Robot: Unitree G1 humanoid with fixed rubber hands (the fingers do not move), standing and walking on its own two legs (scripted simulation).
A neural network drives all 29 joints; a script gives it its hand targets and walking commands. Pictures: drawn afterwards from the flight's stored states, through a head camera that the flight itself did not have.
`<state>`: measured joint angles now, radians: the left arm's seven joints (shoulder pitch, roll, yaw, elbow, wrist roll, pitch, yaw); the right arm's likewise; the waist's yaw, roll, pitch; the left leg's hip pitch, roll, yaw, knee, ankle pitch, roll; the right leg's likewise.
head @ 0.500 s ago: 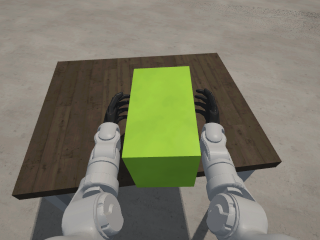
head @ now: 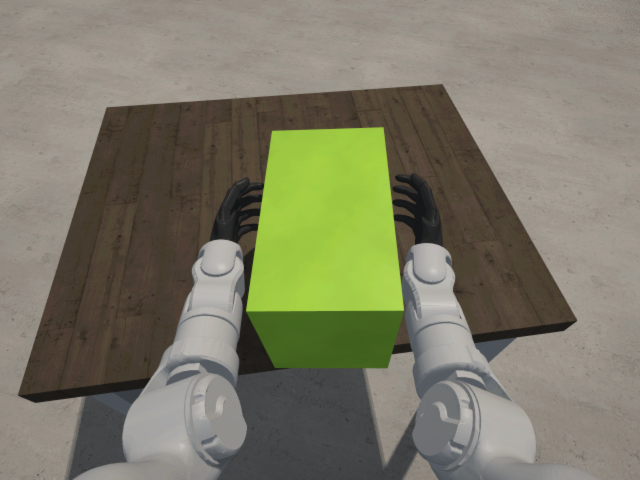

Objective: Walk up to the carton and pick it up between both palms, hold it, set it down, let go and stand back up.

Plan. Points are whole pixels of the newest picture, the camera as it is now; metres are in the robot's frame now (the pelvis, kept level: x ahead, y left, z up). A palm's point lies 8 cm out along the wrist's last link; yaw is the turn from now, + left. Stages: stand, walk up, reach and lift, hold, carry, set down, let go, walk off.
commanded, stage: set down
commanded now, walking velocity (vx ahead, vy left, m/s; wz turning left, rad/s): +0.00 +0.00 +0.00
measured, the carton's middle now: (329, 247) +0.43 -0.02 +0.00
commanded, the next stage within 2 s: none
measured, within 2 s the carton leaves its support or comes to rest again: neither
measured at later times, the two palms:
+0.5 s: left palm (227, 238) +0.41 +0.11 +0.05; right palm (421, 234) +0.40 -0.14 +0.06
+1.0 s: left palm (228, 237) +0.42 +0.11 +0.05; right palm (421, 232) +0.40 -0.14 +0.06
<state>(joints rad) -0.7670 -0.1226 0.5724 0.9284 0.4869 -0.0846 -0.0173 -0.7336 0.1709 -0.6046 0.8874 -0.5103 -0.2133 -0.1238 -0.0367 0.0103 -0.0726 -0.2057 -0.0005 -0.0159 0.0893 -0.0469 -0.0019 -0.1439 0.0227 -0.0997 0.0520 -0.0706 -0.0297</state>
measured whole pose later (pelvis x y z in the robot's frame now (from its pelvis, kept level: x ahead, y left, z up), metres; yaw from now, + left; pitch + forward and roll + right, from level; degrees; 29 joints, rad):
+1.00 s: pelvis -0.01 +0.00 +0.00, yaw +0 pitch +14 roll +0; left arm -0.84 -0.10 0.66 1.02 0.55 -0.14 -0.02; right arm -0.81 0.20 -0.74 0.90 -0.65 -0.22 -0.10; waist -0.03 0.01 -0.12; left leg -0.32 0.00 -0.01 0.10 -0.03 0.00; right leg -0.26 0.03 -0.09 0.06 -0.06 -0.03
